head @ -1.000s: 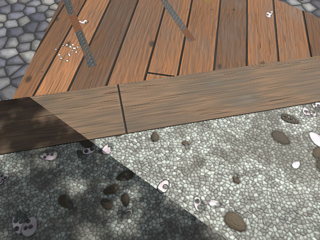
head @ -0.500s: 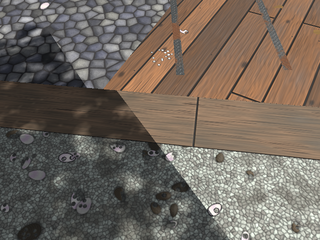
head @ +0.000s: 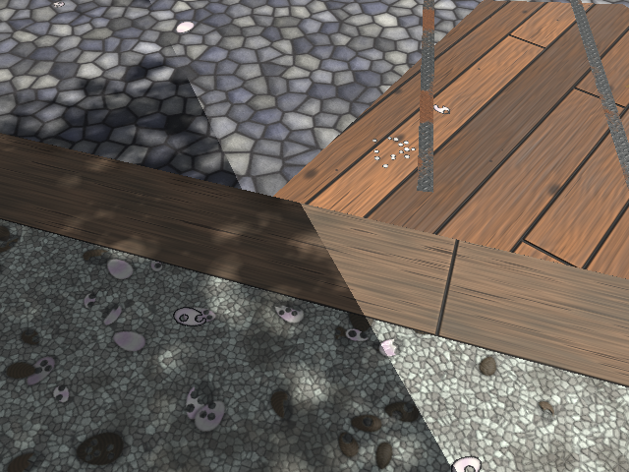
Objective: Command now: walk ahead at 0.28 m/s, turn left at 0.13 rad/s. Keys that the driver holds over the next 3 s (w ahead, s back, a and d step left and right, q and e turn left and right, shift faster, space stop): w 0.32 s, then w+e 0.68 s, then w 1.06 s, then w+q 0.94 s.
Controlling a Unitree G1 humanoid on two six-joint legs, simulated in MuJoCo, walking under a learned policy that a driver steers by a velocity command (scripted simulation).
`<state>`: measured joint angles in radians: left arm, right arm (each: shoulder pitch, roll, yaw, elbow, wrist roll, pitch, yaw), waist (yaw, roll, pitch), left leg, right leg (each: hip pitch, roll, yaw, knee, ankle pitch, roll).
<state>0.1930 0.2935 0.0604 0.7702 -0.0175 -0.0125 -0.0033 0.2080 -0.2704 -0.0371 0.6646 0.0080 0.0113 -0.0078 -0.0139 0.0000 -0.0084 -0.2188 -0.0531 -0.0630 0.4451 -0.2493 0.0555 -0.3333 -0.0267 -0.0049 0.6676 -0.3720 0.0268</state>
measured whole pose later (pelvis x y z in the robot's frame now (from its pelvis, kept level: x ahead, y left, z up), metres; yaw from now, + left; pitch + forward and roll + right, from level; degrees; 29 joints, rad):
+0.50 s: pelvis +0.19 +0.01 -0.02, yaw -3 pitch +3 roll +0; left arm 0.48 0.28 0.05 0.86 -0.02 -0.05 0.01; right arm 0.01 -0.26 -0.03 0.62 0.02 -0.09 0.05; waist 0.11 0.02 0.03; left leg -0.50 0.01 -0.01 0.50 -0.06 0.02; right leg 0.10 -0.03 0.04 0.30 -0.43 0.02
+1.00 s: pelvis +0.45 -0.02 -0.02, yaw -19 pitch +1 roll +3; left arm 0.08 0.27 0.04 0.64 -0.02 -0.02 -0.05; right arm 0.32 -0.30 -0.08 0.84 0.02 -0.06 0.00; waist -0.08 -0.02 0.05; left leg 0.12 0.02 0.28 0.28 -0.40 -0.05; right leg -0.59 -0.07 -0.04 0.64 -0.10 -0.07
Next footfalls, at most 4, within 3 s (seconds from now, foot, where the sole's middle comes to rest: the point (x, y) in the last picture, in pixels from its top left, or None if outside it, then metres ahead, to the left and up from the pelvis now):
0.06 right None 0.04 -0.13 -0.78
0.52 left None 0.37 0.13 -0.78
1.04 right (409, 434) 0.60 -0.18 -0.78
1.52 left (365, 295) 0.97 -0.11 -0.78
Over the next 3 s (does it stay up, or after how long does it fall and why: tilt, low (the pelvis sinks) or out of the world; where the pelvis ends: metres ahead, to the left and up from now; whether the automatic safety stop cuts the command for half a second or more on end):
stays up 1.55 -0.46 -0.17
